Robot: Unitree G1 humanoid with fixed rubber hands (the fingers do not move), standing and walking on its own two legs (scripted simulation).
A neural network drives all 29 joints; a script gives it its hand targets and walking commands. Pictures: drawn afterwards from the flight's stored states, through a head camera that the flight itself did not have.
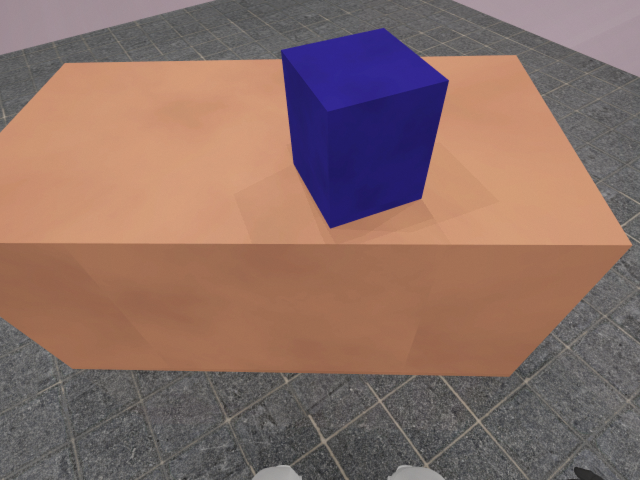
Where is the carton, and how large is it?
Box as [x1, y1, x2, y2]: [281, 28, 448, 228]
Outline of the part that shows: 384,28 281,50 293,163 330,228 421,198 448,80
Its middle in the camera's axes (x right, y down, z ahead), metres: +0.07 -0.21 +0.73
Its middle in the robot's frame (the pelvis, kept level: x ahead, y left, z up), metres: +0.70 -0.04 +0.04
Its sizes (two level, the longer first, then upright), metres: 0.210 0.200 0.250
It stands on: a pedestal, 0.64 m high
